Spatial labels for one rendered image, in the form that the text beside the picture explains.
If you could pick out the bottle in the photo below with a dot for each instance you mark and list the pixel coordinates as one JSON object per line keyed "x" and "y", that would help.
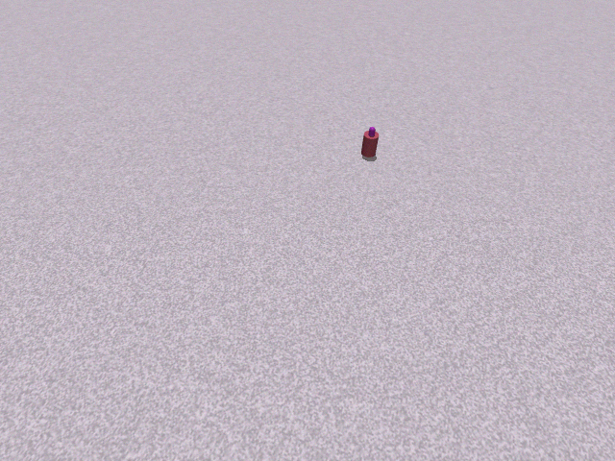
{"x": 370, "y": 142}

